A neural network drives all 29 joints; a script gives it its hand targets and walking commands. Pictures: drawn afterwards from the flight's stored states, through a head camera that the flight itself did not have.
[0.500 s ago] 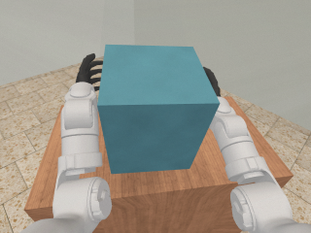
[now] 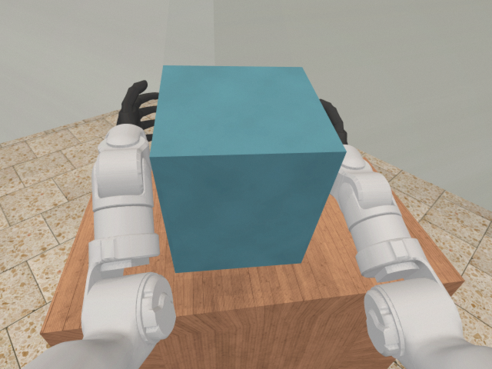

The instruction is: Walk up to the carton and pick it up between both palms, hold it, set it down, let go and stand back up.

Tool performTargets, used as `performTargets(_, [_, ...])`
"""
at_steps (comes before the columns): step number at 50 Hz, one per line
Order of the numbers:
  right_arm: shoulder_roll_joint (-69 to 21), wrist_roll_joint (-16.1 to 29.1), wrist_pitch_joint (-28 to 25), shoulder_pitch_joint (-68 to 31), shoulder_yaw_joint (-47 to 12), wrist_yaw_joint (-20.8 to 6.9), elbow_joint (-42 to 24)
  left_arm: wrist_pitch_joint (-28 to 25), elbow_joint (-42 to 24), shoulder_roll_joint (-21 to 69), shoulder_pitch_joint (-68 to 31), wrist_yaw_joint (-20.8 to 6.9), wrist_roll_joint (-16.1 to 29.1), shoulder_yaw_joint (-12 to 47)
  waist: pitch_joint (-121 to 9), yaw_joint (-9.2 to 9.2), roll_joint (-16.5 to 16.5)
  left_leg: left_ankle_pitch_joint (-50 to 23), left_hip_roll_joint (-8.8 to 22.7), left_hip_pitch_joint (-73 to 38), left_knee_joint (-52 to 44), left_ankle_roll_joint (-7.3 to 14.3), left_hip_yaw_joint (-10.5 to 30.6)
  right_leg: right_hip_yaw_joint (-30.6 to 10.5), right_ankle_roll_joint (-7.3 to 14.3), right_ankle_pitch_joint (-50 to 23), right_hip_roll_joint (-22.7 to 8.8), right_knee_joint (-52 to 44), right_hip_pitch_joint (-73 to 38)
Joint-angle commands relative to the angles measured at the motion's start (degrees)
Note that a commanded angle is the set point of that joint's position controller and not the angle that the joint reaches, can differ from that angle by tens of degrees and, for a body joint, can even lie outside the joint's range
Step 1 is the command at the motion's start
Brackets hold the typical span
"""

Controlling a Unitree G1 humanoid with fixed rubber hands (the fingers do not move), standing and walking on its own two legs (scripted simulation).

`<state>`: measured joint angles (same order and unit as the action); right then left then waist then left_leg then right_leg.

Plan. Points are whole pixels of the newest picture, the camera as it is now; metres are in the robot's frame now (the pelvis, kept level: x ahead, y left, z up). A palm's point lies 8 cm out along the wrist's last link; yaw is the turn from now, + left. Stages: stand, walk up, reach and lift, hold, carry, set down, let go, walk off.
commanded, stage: hold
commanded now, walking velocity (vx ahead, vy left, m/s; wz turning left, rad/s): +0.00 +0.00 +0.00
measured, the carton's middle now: (237, 172) +0.35 +0.00 +0.19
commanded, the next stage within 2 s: none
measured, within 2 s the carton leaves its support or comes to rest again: neither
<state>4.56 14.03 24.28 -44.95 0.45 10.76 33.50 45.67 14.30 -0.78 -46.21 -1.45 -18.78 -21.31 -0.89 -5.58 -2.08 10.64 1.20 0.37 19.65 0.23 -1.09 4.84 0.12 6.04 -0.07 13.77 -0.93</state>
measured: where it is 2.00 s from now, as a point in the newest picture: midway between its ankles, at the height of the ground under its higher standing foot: outside the picture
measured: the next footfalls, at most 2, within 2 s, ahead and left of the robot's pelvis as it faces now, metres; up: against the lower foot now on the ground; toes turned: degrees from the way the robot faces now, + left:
none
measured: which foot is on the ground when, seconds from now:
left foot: down 0.00-1.00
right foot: down 0.00-1.00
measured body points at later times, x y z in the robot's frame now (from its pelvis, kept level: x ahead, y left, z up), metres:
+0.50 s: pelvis +0.00 +0.00 +0.00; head -0.06 +0.02 +0.44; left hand +0.39 +0.16 +0.25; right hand +0.38 -0.15 +0.22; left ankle +0.01 +0.11 -0.75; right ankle +0.03 -0.12 -0.75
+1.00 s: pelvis +0.00 +0.00 +0.00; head -0.07 +0.02 +0.44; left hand +0.39 +0.16 +0.25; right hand +0.38 -0.15 +0.22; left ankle +0.01 +0.11 -0.75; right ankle +0.03 -0.12 -0.75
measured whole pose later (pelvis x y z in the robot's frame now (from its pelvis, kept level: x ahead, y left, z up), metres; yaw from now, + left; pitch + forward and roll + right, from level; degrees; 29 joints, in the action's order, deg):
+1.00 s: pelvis +0.00 +0.00 +0.00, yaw +0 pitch -9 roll -1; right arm 4.8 14.8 25.2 -43.4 -0.5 11.7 30.8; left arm 46.4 11.9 -0.3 -45.1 -2.6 -19.1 -21.3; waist -0.8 -5.8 -1.9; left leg 10.8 1.2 -0.2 19.4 0.1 -0.9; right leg 4.9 0.1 6.3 0.0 13.6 -1.6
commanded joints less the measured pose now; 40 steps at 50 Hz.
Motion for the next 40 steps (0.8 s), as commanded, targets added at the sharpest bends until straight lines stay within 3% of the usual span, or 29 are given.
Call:
performTargets(1, [-34.69,5.45,-3.11,-48.18,-16.33,-3.54,-17.49,-2.24,-1.66,34.69,-31.44,-8.71,8.48,26.33,-17.23,-0.56,3.24,-10.24,-3.32,0.63,-2.66,-1.63,-0.18,-1.36,-2.0,-4.75,3.72,-0.14,-7.29])
performTargets(15, [-34.73,6.82,-2.32,-46.98,-17.89,-2.8,-20.0,-1.84,-4.18,34.44,-30.6,-9.1,8.54,26.97,-17.8,-0.65,3.34,-13.45,-3.57,-0.32,-1.9,-2.06,-0.14,-1.43,-2.23,-7.92,3.89,0.22,-8.12])
performTargets(40, [-34.57,6.32,-2.22,-46.42,-17.84,-2.69,-20.38,-1.6,-4.11,34.49,-30.0,-9.5,8.22,27.03,-17.13,-0.66,3.23,-12.56,-3.47,-0.15,-2.41,-1.99,-0.15,-1.32,-2.06,-6.8,3.81,0.03,-7.99])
